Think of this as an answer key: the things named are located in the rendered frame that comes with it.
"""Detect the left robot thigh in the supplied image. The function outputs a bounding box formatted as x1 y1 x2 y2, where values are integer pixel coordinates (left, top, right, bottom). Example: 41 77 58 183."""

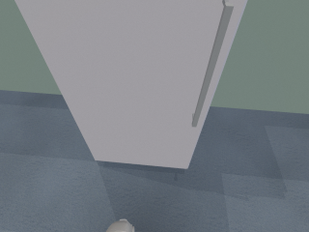
106 220 135 232

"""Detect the handle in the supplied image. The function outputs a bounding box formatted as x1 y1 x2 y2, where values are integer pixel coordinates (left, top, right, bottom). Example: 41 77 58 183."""
191 0 234 128

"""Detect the fridge door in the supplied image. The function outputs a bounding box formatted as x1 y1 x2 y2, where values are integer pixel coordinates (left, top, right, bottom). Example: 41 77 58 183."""
15 0 245 169

